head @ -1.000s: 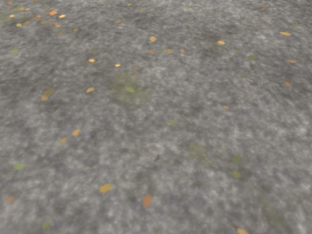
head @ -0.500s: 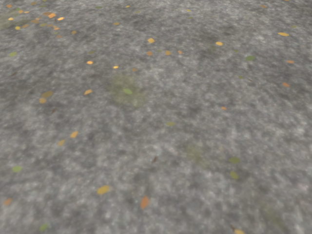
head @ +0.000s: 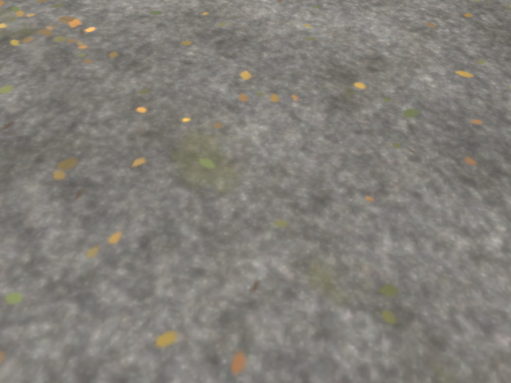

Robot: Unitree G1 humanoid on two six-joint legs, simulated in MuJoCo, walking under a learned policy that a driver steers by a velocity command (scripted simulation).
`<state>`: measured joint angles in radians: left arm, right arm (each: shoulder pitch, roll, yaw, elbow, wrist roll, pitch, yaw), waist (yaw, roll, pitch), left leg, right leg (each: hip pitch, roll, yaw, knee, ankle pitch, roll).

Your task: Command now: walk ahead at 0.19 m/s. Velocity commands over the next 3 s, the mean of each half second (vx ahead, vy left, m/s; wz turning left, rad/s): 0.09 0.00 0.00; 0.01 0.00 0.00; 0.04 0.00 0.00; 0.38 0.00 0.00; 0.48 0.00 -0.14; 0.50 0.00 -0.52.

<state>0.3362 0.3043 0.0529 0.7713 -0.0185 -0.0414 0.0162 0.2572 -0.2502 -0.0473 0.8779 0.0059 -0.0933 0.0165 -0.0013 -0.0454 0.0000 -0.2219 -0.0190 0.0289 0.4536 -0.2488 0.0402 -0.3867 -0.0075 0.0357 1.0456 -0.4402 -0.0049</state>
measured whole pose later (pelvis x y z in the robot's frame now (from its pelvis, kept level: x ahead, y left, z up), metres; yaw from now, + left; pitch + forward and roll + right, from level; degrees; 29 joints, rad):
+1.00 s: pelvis +0.08 -0.02 -0.01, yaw +0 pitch -2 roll +0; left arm 0.12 0.22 0.05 0.99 0.00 0.02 0.03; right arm 0.32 -0.20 0.00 1.10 -0.01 0.00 -0.04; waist -0.01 0.00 0.04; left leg -0.07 0.00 0.02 0.49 -0.40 0.00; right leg -0.33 0.01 -0.02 0.53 -0.17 -0.03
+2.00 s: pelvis +0.28 -0.05 +0.00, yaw +0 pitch +1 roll -1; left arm 0.41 0.20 0.02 1.09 0.00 -0.09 0.01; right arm 0.07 -0.24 -0.06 0.87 0.03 -0.08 0.01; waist 0.08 0.03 0.01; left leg -0.67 0.12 0.00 0.70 0.01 0.01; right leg 0.08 0.05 -0.06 0.16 -0.27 -0.05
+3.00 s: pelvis +0.84 -0.09 +0.01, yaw -23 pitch +2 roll +0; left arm 0.30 0.25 0.07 0.82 -0.02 -0.06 0.00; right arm 0.07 -0.29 -0.07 0.77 -0.01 -0.11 -0.01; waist 0.04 0.03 0.03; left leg -0.66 0.12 -0.09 0.88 -0.16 -0.04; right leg -0.18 0.12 0.08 0.33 -0.17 -0.11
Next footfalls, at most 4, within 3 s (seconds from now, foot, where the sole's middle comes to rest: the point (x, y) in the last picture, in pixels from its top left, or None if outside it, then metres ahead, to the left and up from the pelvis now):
0.28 right None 0.19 -0.13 -0.78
2.14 left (213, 362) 0.56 0.10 -0.78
2.74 right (302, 271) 0.85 -0.16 -0.78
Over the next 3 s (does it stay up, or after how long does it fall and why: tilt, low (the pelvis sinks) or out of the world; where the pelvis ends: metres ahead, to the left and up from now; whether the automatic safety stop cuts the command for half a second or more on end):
stays up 0.84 -0.09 0.01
